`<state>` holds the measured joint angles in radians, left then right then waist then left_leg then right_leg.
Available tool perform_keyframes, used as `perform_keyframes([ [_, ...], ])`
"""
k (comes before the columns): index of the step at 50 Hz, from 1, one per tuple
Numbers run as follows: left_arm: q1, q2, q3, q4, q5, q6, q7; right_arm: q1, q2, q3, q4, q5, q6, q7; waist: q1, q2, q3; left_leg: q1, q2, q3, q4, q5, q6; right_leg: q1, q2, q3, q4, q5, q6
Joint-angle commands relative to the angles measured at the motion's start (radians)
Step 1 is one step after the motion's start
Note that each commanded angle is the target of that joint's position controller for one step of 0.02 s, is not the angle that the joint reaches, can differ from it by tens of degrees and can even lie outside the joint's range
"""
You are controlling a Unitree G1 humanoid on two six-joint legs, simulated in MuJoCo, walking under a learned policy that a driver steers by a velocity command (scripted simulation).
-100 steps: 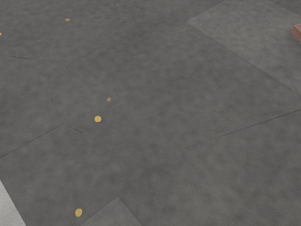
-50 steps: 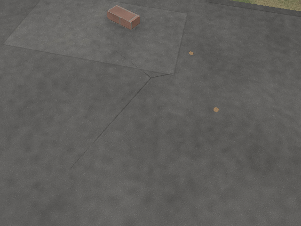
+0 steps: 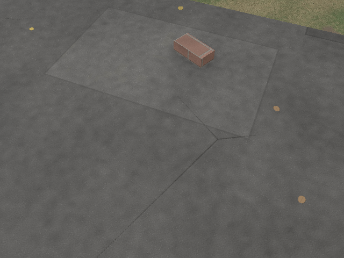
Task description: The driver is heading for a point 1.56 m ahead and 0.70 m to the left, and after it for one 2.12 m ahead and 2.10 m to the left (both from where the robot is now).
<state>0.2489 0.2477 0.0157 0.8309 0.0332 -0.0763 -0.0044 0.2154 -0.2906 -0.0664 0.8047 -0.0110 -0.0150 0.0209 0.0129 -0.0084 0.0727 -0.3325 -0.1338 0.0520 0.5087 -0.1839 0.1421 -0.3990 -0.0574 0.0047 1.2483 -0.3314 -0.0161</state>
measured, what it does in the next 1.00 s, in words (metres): walks ahead, turning left: right foot, then left foot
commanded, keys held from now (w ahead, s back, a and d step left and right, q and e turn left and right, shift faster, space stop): w+q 0.96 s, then w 0.04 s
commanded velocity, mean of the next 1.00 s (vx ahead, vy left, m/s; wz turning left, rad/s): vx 0.50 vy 0.00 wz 0.58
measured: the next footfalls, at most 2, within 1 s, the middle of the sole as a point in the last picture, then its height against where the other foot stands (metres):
right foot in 0.40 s outside the picture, level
left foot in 0.92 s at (128, 221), level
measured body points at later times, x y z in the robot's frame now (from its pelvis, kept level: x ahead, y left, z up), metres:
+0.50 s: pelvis +0.30 -0.04 +0.00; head +0.33 -0.04 +0.45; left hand +0.41 +0.26 -0.09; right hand +0.41 -0.31 -0.13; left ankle +0.12 +0.03 -0.64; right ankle +0.39 -0.11 -0.73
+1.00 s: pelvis +0.52 +0.10 -0.01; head +0.55 +0.13 +0.44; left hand +0.38 +0.33 -0.15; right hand +0.83 +0.01 -0.10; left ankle +0.55 +0.18 -0.73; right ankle +0.45 -0.10 -0.64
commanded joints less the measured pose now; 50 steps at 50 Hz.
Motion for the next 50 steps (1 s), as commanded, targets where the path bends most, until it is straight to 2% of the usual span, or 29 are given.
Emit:
perform_keyframes([
  [1, 0.065, 0.104, 0.021, -0.064, 0.024, 0.024, -0.006, 0.057, -0.108, -0.026, -0.038, 0.010, -0.030, -0.009, 0.022, -0.002, -0.075, 0.130, 0.272, -0.355, -0.289, 0.251, 0.156, -0.144, -0.055, 0.034, -0.066, 0.025, 0.033],
  [3, 0.033, 0.092, 0.020, -0.084, 0.023, 0.042, -0.010, 0.082, -0.130, -0.031, -0.030, 0.012, -0.042, -0.007, 0.021, 0.012, -0.068, 0.101, 0.241, -0.320, -0.304, 0.259, 0.150, -0.166, -0.058, 0.013, -0.143, 0.072, 0.056],
  [6, -0.105, 0.096, 0.021, -0.135, 0.019, 0.047, -0.012, 0.147, -0.139, -0.035, -0.020, 0.012, -0.041, -0.010, -0.026, 0.039, -0.028, 0.131, 0.222, -0.335, -0.325, 0.217, 0.121, -0.262, -0.059, 0.003, -0.290, 0.199, 0.081],
  [10, -0.235, 0.093, 0.016, -0.178, 0.012, 0.041, -0.019, 0.226, -0.143, -0.039, -0.009, 0.012, -0.037, -0.016, -0.084, 0.061, -0.034, 0.244, 0.215, -0.358, -0.281, 0.276, 0.088, -0.307, -0.026, 0.009, -0.462, 0.316, 0.083],
  [14, -0.340, 0.096, 0.006, -0.224, 0.003, 0.026, -0.025, 0.275, -0.152, -0.041, -0.008, -0.001, -0.034, -0.027, -0.119, 0.075, -0.031, 0.330, 0.235, -0.402, -0.210, 0.410, 0.085, -0.291, 0.022, 0.003, -0.591, 0.304, 0.064],
  [15, -0.343, 0.103, 0.006, -0.232, 0.000, 0.021, -0.024, 0.269, -0.158, -0.042, -0.012, -0.004, -0.034, -0.031, -0.113, 0.081, -0.033, 0.339, 0.245, -0.419, -0.191, 0.433, 0.077, -0.258, 0.030, 0.011, -0.624, 0.290, 0.054],
  [17, -0.259, 0.129, 0.014, -0.217, -0.004, 0.014, -0.019, 0.211, -0.176, -0.046, -0.030, -0.006, -0.035, -0.037, -0.057, 0.096, -0.048, 0.298, 0.250, -0.437, -0.141, 0.486, 0.038, -0.089, 0.055, 0.022, -0.706, 0.235, 0.026],
  [18, -0.165, 0.154, 0.024, -0.189, -0.006, 0.009, -0.009, 0.179, -0.186, -0.047, -0.039, -0.007, -0.039, -0.034, -0.014, 0.097, -0.086, 0.265, 0.233, -0.435, -0.064, 0.582, 0.015, 0.055, 0.085, 0.013, -0.725, 0.185, 0.009],
  [19, -0.030, 0.182, 0.037, -0.154, -0.004, -0.003, 0.003, 0.163, -0.185, -0.045, -0.038, 0.000, -0.045, -0.025, 0.057, 0.055, -0.156, 0.224, 0.179, -0.395, 0.106, 0.608, -0.010, 0.242, 0.078, 0.013, -0.789, 0.204, -0.017],
  [20, 0.121, 0.244, 0.054, -0.144, 0.015, -0.012, 0.022, 0.171, -0.128, -0.028, -0.057, 0.012, -0.055, -0.014, 0.113, -0.030, -0.290, 0.112, 0.120, -0.336, 0.359, 0.400, -0.033, 0.476, -0.099, 0.183, -0.820, 0.028, -0.061],
  [21, 0.152, 0.332, 0.075, -0.152, 0.036, -0.002, 0.030, 0.270, -0.027, -0.007, -0.093, 0.041, -0.054, -0.015, 0.059, -0.263, -0.403, -0.196, -0.036, -0.203, 0.642, -0.307, -0.068, 0.716, -0.383, 0.635, -0.904, -0.074, -0.163],
  [22, 0.102, 0.282, 0.074, -0.152, 0.016, 0.012, 0.023, 0.284, -0.111, -0.012, -0.075, 0.004, -0.041, -0.024, 0.025, -0.204, -0.367, -0.300, 0.036, -0.188, 0.759, -0.341, -0.059, 0.642, -0.392, 0.791, -0.947, -0.156, -0.195],
  [23, 0.037, 0.186, 0.054, -0.165, 0.007, 0.015, 0.020, 0.222, -0.129, -0.018, -0.062, -0.008, -0.031, -0.021, 0.016, -0.076, -0.224, -0.310, 0.087, -0.178, 0.773, -0.241, -0.063, 0.504, -0.348, 0.628, -0.961, -0.153, -0.177],
  [24, -0.002, 0.130, 0.040, -0.160, 0.005, 0.014, 0.016, 0.170, -0.116, -0.015, -0.066, -0.010, -0.028, -0.011, 0.010, -0.016, -0.140, -0.293, 0.120, -0.162, 0.732, -0.175, -0.071, 0.397, -0.290, 0.470, -0.980, -0.042, -0.156],
  [26, 0.003, 0.111, 0.033, -0.135, 0.003, 0.004, 0.017, 0.146, -0.097, -0.014, -0.071, -0.024, -0.008, 0.010, -0.012, -0.091, -0.083, -0.254, 0.160, -0.144, 0.677, -0.144, -0.087, 0.294, -0.213, 0.272, -1.018, 0.143, -0.120],
  [28, 0.033, 0.115, 0.037, -0.112, -0.009, -0.016, 0.008, 0.137, -0.078, -0.010, -0.078, -0.025, 0.010, 0.023, -0.021, -0.104, -0.084, -0.248, 0.166, -0.130, 0.670, -0.124, -0.093, 0.275, -0.202, 0.185, -1.035, 0.291, -0.125],
  [31, 0.056, 0.126, 0.045, -0.091, -0.017, -0.031, 0.001, 0.047, -0.062, -0.003, -0.116, -0.028, 0.019, 0.037, -0.020, -0.091, -0.062, -0.334, 0.186, -0.120, 0.637, -0.049, -0.103, 0.293, -0.212, 0.086, -1.075, 0.370, -0.142],
  [34, 0.083, 0.126, 0.049, -0.069, -0.014, -0.028, 0.000, -0.055, -0.048, 0.005, -0.152, -0.025, 0.018, 0.046, -0.004, -0.082, -0.033, -0.385, 0.195, -0.093, 0.525, 0.048, -0.116, 0.312, -0.193, -0.015, -1.092, 0.419, -0.138],
  [37, 0.098, 0.135, 0.053, -0.054, -0.015, -0.026, 0.000, -0.154, -0.022, 0.021, -0.183, -0.022, 0.010, 0.058, 0.017, -0.080, -0.014, -0.332, 0.195, -0.041, 0.333, 0.152, -0.107, 0.316, -0.172, -0.108, -1.089, 0.435, -0.118],
  [41, 0.154, 0.168, 0.062, -0.023, -0.014, -0.012, 0.011, -0.248, -0.025, 0.026, -0.221, -0.029, 0.009, 0.067, 0.041, -0.077, 0.010, -0.281, 0.178, 0.033, 0.173, 0.088, -0.064, 0.403, -0.207, -0.163, -1.054, 0.520, -0.099],
  [43, 0.169, 0.191, 0.066, -0.009, -0.011, 0.003, 0.018, -0.238, -0.036, 0.021, -0.225, -0.036, 0.010, 0.060, 0.028, -0.085, -0.009, -0.216, 0.132, 0.071, 0.126, -0.010, -0.028, 0.459, -0.216, -0.202, -0.954, 0.765, -0.084],
  [44, 0.174, 0.209, 0.070, -0.003, -0.010, 0.011, 0.021, -0.197, -0.047, 0.014, -0.216, -0.039, 0.009, 0.053, 0.006, -0.096, -0.043, -0.150, 0.093, 0.089, 0.112, -0.067, -0.006, 0.480, -0.218, -0.221, -0.855, 0.931, -0.079],
  [45, 0.175, 0.223, 0.072, -0.002, -0.011, 0.020, 0.024, -0.103, -0.065, 0.003, -0.190, -0.042, 0.003, 0.045, -0.036, -0.093, -0.103, -0.041, 0.050, 0.093, 0.081, -0.099, 0.021, 0.477, -0.215, -0.236, -0.700, 1.023, -0.076],
  [46, 0.164, 0.223, 0.069, -0.012, -0.013, 0.028, 0.024, 0.068, -0.091, -0.015, -0.134, -0.050, -0.006, 0.032, -0.113, -0.049, -0.200, 0.184, 0.024, 0.072, 0.008, -0.063, 0.053, 0.381, -0.194, -0.260, -0.468, 0.936, -0.054],
  [47, 0.184, 0.165, 0.053, -0.059, -0.019, 0.025, 0.017, 0.193, -0.193, -0.048, -0.110, -0.056, -0.005, 0.013, -0.149, 0.090, -0.325, 0.492, 0.239, -0.234, -0.033, -0.244, 0.126, 0.088, -0.147, -0.265, -0.146, 0.542, -0.013],
  [48, 0.148, 0.117, 0.047, -0.134, -0.013, 0.019, 0.002, 0.153, -0.282, -0.069, -0.135, -0.017, 0.003, 0.005, -0.095, 0.269, -0.399, 0.674, 0.474, -0.782, -0.175, -0.190, 0.244, -0.270, 0.061, -0.153, 0.162, -0.208, 0.043],
  [49, 0.036, 0.177, 0.055, -0.154, -0.005, 0.014, 0.000, 0.184, -0.253, -0.065, -0.135, -0.005, 0.012, -0.005, -0.150, 0.108, -0.342, 0.651, 0.469, -0.717, -0.210, -0.024, 0.239, -0.379, 0.024, -0.001, 0.192, -0.141, 0.036],
  [50, 0.021, 0.142, 0.043, -0.153, -0.021, 0.004, -0.003, 0.145, -0.196, -0.050, -0.110, -0.002, 0.008, -0.017, -0.109, 0.063, -0.220, 0.532, 0.450, -0.553, -0.200, 0.115, 0.219, -0.379, -0.027, 0.005, 0.135, -0.049, 0.025],
])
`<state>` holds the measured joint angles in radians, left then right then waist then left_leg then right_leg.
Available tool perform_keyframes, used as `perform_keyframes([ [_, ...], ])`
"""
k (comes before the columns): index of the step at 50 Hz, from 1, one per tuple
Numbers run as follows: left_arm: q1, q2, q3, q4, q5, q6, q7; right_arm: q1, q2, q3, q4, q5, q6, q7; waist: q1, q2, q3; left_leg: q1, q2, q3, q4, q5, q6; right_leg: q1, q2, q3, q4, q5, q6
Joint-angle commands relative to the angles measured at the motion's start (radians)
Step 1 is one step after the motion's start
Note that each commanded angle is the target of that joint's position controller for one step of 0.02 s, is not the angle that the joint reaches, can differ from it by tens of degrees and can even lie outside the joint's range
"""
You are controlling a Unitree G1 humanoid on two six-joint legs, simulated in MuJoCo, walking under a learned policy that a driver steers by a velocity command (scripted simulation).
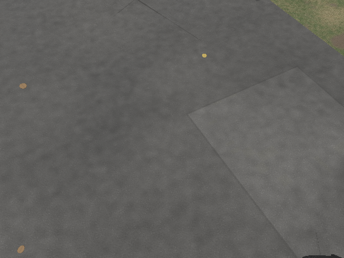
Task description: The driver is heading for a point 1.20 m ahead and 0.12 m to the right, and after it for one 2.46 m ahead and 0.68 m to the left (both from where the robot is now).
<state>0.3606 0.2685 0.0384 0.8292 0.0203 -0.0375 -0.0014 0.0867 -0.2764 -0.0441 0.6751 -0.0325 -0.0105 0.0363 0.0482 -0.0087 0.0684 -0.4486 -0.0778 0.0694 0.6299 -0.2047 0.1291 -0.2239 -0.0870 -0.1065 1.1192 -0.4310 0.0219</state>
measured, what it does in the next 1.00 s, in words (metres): walks ahead: right foot, then left foot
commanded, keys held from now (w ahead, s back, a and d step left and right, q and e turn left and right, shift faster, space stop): w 1.00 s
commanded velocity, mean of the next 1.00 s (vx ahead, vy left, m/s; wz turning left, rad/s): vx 0.50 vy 0.00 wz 0.12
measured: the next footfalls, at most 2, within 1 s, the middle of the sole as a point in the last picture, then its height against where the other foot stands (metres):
right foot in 0.48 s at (210, 255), level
left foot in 1.00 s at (156, 187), level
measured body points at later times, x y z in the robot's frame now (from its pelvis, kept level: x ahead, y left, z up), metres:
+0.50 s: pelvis +0.29 -0.02 +0.00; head +0.32 -0.02 +0.45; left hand +0.48 +0.23 -0.09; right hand +0.26 -0.29 -0.13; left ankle +0.08 +0.05 -0.70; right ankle +0.41 -0.10 -0.72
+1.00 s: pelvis +0.56 +0.02 +0.01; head +0.59 +0.03 +0.46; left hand +0.49 +0.27 -0.14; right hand +0.78 -0.19 -0.09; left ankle +0.67 +0.11 -0.72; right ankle +0.41 -0.10 -0.72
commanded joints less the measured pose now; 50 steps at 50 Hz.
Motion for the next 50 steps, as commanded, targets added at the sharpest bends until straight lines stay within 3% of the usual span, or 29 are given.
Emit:
perform_keyframes([
  [1, -0.063, 0.107, 0.013, -0.129, -0.008, -0.039, -0.005, 0.239, -0.148, -0.054, 0.031, 0.019, -0.005, -0.036, -0.091, 0.016, -0.132, 0.499, 0.340, -0.467, -0.333, 0.275, 0.184, -0.479, -0.032, 0.114, 0.149, 0.087, -0.018],
  [3, -0.009, 0.099, 0.011, -0.102, 0.021, -0.008, -0.010, 0.173, -0.100, -0.033, 0.032, 0.020, -0.026, -0.036, -0.022, 0.025, -0.103, 0.348, 0.261, -0.347, -0.368, 0.376, 0.137, -0.345, -0.053, 0.121, 0.048, 0.094, -0.011],
  [6, -0.011, 0.079, 0.012, -0.091, 0.025, 0.020, -0.025, 0.214, -0.108, -0.031, 0.067, 0.028, -0.054, -0.026, -0.013, 0.038, -0.090, 0.300, 0.225, -0.286, -0.428, 0.402, 0.134, -0.328, -0.041, 0.095, -0.035, 0.161, 0.000],
  [9, -0.132, 0.071, 0.012, -0.121, 0.021, 0.022, -0.029, 0.270, -0.117, -0.032, 0.100, 0.030, -0.060, -0.024, -0.048, 0.042, -0.031, 0.327, 0.213, -0.264, -0.475, 0.360, 0.110, -0.422, -0.049, 0.089, -0.160, 0.289, 0.007],
  [13, -0.259, 0.061, 0.009, -0.153, 0.015, 0.016, -0.032, 0.336, -0.116, -0.029, 0.136, 0.031, -0.066, -0.027, -0.092, 0.055, -0.010, 0.417, 0.213, -0.242, -0.473, 0.392, 0.080, -0.472, -0.029, 0.081, -0.320, 0.411, 0.000],
  [17, -0.377, 0.053, 0.002, -0.190, 0.011, 0.007, -0.036, 0.402, -0.114, -0.024, 0.176, 0.021, -0.067, -0.037, -0.130, 0.059, 0.019, 0.507, 0.233, -0.235, -0.450, 0.459, 0.075, -0.476, 0.009, 0.055, -0.449, 0.429, -0.029],
  [19, -0.398, 0.056, 0.002, -0.202, 0.009, 0.002, -0.037, 0.413, -0.122, -0.023, 0.194, 0.014, -0.066, -0.045, -0.126, 0.066, 0.030, 0.545, 0.255, -0.238, -0.430, 0.520, 0.070, -0.445, 0.031, 0.050, -0.503, 0.390, -0.056],
  [21, -0.337, 0.067, 0.007, -0.186, 0.008, -0.006, -0.032, 0.381, -0.138, -0.023, 0.202, 0.010, -0.067, -0.052, -0.081, 0.076, 0.012, 0.550, 0.261, -0.217, -0.362, 0.719, 0.047, -0.321, 0.072, 0.037, -0.556, 0.316, -0.092],
  [22, -0.259, 0.082, 0.014, -0.160, 0.007, -0.009, -0.023, 0.367, -0.151, -0.025, 0.205, 0.007, -0.069, -0.054, -0.047, 0.086, -0.030, 0.550, 0.255, -0.206, -0.277, 0.872, 0.032, -0.210, 0.110, 0.024, -0.568, 0.272, -0.110],
  [23, -0.122, 0.102, 0.025, -0.114, 0.008, -0.016, -0.011, 0.355, -0.158, -0.026, 0.210, 0.005, -0.067, -0.052, 0.015, 0.070, -0.105, 0.536, 0.227, -0.179, -0.114, 0.943, 0.017, -0.049, 0.141, 0.012, -0.616, 0.271, -0.134],
  [24, 0.045, 0.138, 0.039, -0.070, 0.023, -0.027, 0.003, 0.345, -0.149, -0.021, 0.204, 0.012, -0.070, -0.051, 0.090, 0.041, -0.205, 0.395, 0.192, -0.153, 0.108, 0.775, 0.003, 0.204, 0.060, 0.089, -0.642, 0.290, -0.171],
  [25, 0.162, 0.266, 0.072, -0.061, 0.049, -0.030, 0.013, 0.438, -0.054, 0.002, 0.167, 0.048, -0.075, -0.042, 0.075, -0.162, -0.370, 0.075, 0.053, -0.088, 0.505, 0.298, -0.047, 0.527, -0.246, 0.525, -0.657, 0.192, -0.291],
  [26, 0.140, 0.235, 0.068, -0.046, 0.018, -0.019, -0.001, 0.446, -0.093, -0.009, 0.184, 0.033, -0.074, -0.044, 0.055, -0.192, -0.400, -0.092, -0.056, -0.142, 0.684, -0.305, -0.045, 0.534, -0.342, 0.841, -0.807, 0.236, -0.351],
  [27, 0.028, 0.183, 0.056, -0.055, -0.006, -0.014, -0.007, 0.365, -0.114, -0.016, 0.172, 0.012, -0.069, -0.044, 0.011, -0.077, -0.216, -0.159, 0.022, -0.188, 0.720, -0.229, -0.038, 0.378, -0.296, 0.696, -0.821, 0.166, -0.328],
  [28, -0.050, 0.118, 0.040, -0.065, -0.008, -0.016, -0.011, 0.309, -0.101, -0.010, 0.160, 0.009, -0.072, -0.037, -0.008, -0.018, -0.120, -0.155, 0.065, -0.174, 0.664, -0.158, -0.037, 0.243, -0.257, 0.566, -0.856, 0.184, -0.305],
  [29, -0.080, 0.084, 0.030, -0.058, -0.003, -0.022, -0.012, 0.285, -0.082, -0.007, 0.157, 0.009, -0.067, -0.031, -0.032, -0.019, -0.061, -0.131, 0.102, -0.156, 0.601, -0.129, -0.038, 0.151, -0.204, 0.463, -0.892, 0.235, -0.271],
  [30, -0.086, 0.066, 0.022, -0.042, -0.006, -0.027, -0.009, 0.288, -0.074, -0.005, 0.155, -0.002, -0.055, -0.025, -0.058, -0.045, -0.036, -0.089, 0.123, -0.146, 0.553, -0.114, -0.048, 0.080, -0.162, 0.390, -0.918, 0.291, -0.245],
  [33, -0.044, 0.078, 0.024, -0.003, -0.010, -0.052, -0.014, 0.298, -0.044, 0.003, 0.167, -0.009, -0.031, -0.009, -0.080, -0.058, -0.040, -0.066, 0.142, -0.107, 0.492, -0.068, -0.075, 0.036, -0.127, 0.291, -0.965, 0.425, -0.249],
  [36, -0.003, 0.090, 0.028, 0.030, -0.014, -0.058, -0.016, 0.167, -0.037, 0.010, 0.127, -0.008, -0.028, -0.004, -0.063, -0.050, -0.001, -0.163, 0.180, -0.072, 0.358, 0.040, -0.105, 0.059, -0.104, 0.227, -1.012, 0.451, -0.250],
  [39, 0.031, 0.087, 0.026, 0.056, -0.018, -0.057, -0.017, 0.039, -0.014, 0.023, 0.092, -0.002, -0.033, 0.001, -0.033, -0.054, 0.011, -0.147, 0.175, -0.035, 0.153, 0.155, -0.120, 0.076, -0.064, 0.160, -1.010, 0.510, -0.224],
  [43, 0.095, 0.104, 0.029, 0.092, -0.013, -0.055, -0.012, -0.073, -0.016, 0.029, 0.065, 0.005, -0.037, -0.001, 0.005, -0.056, 0.009, -0.101, 0.145, -0.007, -0.003, 0.205, -0.109, 0.158, -0.091, 0.149, -0.976, 0.580, -0.210],
  [45, 0.104, 0.110, 0.029, 0.106, -0.007, -0.051, -0.006, -0.094, -0.030, 0.024, 0.055, 0.004, -0.040, -0.005, 0.002, -0.060, 0.013, -0.098, 0.136, -0.013, -0.041, 0.160, -0.088, 0.222, -0.123, 0.162, -0.944, 0.630, -0.205],
  [47, 0.090, 0.121, 0.032, 0.114, -0.002, -0.045, 0.002, -0.066, -0.045, 0.016, 0.060, 0.001, -0.046, -0.010, -0.021, -0.065, 0.002, -0.041, 0.112, -0.009, -0.082, 0.077, -0.058, 0.269, -0.141, 0.162, -0.875, 0.747, -0.192],
  [48, 0.077, 0.127, 0.033, 0.117, -0.001, -0.042, 0.004, 0.002, -0.055, 0.008, 0.082, -0.003, -0.052, -0.015, -0.055, -0.064, -0.031, 0.051, 0.084, 0.001, -0.114, 0.042, -0.041, 0.277, -0.134, 0.150, -0.788, 0.865, -0.180],
  [49, 0.070, 0.122, 0.030, 0.121, -0.002, -0.038, 0.005, 0.142, -0.071, -0.003, 0.132, -0.010, -0.062, -0.022, -0.117, -0.034, -0.102, 0.226, 0.058, 0.012, -0.181, 0.058, -0.014, 0.247, -0.096, 0.112, -0.618, 0.918, -0.161],
  [50, 0.064, 0.096, 0.020, 0.100, -0.006, -0.039, 0.004, 0.324, -0.130, -0.024, 0.180, -0.029, -0.073, -0.034, -0.183, 0.026, -0.221, 0.481, 0.177, -0.117, -0.189, 0.012, 0.034, 0.094, -0.051, 0.077, -0.373, 0.739, -0.140],
])
Over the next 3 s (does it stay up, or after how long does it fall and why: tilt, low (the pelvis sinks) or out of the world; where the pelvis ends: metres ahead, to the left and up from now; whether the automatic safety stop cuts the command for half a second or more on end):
stays up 1.15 -0.03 0.02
